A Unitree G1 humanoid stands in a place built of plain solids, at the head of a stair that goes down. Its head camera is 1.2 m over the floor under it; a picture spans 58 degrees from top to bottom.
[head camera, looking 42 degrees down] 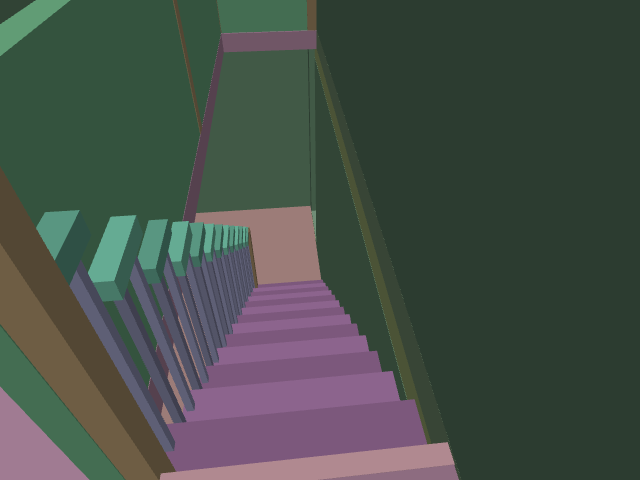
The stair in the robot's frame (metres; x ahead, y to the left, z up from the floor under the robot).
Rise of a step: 0.20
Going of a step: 0.23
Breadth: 0.84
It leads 6 degrees to the left of straight ahead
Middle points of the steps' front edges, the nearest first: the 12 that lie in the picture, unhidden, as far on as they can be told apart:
0.47 0.07 0.00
0.69 0.09 -0.20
0.92 0.12 -0.39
1.15 0.14 -0.59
1.38 0.17 -0.79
1.61 0.19 -0.98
1.84 0.21 -1.18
2.07 0.24 -1.38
2.30 0.26 -1.57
2.52 0.29 -1.77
2.75 0.31 -1.97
2.98 0.33 -2.17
